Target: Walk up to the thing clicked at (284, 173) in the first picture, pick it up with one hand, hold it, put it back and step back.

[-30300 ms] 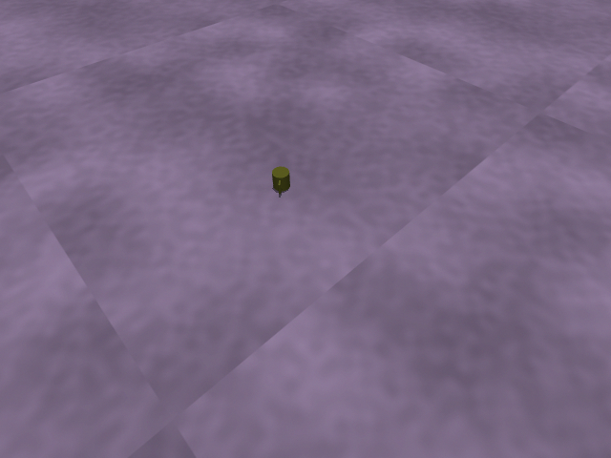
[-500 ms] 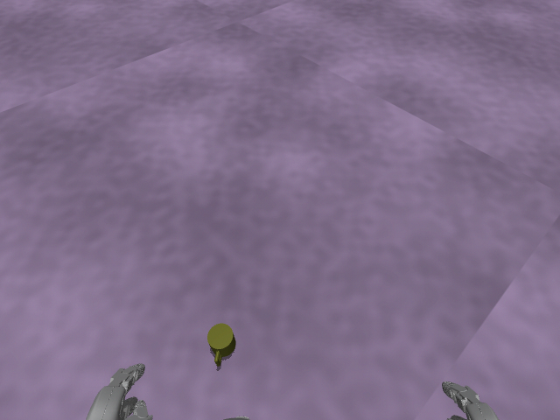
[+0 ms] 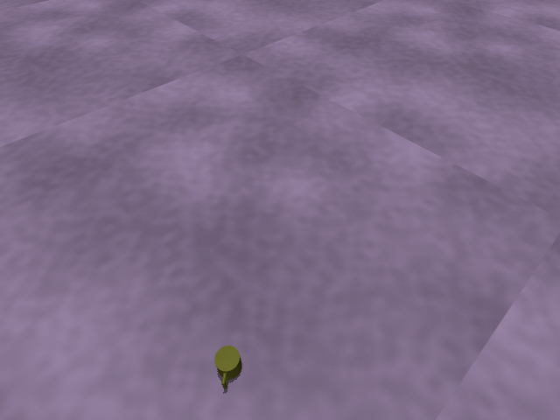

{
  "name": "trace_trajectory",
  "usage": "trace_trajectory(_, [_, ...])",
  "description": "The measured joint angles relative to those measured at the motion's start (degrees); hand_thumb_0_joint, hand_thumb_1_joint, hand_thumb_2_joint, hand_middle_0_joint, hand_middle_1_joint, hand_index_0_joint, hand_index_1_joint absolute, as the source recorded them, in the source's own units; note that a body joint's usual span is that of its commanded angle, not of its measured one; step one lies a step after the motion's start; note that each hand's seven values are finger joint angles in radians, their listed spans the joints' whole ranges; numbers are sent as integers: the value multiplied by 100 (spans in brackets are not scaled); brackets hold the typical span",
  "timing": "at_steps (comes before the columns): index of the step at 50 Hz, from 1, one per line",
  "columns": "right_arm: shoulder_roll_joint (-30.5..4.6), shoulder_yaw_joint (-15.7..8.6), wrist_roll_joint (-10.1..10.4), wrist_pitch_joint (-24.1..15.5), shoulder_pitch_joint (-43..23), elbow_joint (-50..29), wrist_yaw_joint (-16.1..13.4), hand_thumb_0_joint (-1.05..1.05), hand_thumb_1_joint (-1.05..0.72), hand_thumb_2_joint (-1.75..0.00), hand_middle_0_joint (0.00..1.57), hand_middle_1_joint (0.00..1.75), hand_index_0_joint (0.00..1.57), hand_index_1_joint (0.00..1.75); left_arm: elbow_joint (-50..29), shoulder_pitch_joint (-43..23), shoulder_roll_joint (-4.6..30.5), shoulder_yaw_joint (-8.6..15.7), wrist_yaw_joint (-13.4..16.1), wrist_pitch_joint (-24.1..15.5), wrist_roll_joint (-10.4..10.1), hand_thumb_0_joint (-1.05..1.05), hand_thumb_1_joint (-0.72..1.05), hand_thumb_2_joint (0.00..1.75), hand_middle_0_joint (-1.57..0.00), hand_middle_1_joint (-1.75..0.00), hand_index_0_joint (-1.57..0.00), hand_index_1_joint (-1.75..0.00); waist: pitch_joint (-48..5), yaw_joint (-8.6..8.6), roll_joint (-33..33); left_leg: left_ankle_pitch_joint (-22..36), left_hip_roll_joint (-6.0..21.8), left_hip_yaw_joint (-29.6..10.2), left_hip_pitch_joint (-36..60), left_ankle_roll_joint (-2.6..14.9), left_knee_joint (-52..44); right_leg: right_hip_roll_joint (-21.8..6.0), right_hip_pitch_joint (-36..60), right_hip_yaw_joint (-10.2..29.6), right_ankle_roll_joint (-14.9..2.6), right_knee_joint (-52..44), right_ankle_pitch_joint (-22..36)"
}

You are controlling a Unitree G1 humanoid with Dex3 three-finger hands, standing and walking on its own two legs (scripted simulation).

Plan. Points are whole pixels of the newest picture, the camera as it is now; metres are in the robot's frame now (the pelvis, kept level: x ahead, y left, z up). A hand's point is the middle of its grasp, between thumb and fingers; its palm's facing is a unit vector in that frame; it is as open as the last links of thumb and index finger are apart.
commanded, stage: stand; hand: left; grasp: from above
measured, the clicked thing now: (227, 367) +0.43 +0.22 -0.73
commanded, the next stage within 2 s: step back in 1.82 s
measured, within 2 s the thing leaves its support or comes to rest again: neither
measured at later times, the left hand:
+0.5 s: hand out of the picture +0.05 +0.23 -0.16, palm faces +0.02 -0.95 -0.32, open 7.4 cm
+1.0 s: hand out of the picture +0.09 +0.22 -0.15, palm faces +0.01 -0.95 -0.32, open 7.4 cm
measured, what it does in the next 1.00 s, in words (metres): stands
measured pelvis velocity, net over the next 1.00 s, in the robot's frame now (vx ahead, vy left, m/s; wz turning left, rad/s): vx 0.01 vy -0.02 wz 0.00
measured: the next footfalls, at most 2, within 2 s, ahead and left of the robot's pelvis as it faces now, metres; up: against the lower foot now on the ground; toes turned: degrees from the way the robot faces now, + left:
none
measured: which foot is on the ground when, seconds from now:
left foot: down 0.00-1.00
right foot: down 0.00-1.00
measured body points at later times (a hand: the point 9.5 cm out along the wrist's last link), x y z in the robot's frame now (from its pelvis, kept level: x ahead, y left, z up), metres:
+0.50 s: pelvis +0.00 -0.01 +0.00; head +0.01 -0.01 +0.45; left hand +0.05 +0.28 -0.14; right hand +0.06 -0.29 -0.14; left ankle +0.01 +0.10 -0.74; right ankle -0.01 -0.13 -0.74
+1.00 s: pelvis +0.01 -0.02 +0.01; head +0.02 -0.02 +0.46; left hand +0.09 +0.27 -0.13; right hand +0.08 -0.31 -0.13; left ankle +0.01 +0.10 -0.74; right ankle -0.01 -0.13 -0.74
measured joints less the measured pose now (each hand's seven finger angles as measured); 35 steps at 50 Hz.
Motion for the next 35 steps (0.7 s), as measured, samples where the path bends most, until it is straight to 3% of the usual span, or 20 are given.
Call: trace_trajectory(35, [-203,99,73,5,-219,443,59,1,-91,-90,21,30,21,30,556,-324,106,-51,-68,-97,-65,1,90,90,-21,-30,-20,-30,0,-97,52,215,99,-28,245,-102,-537,107,235,-22,-88,-532,216])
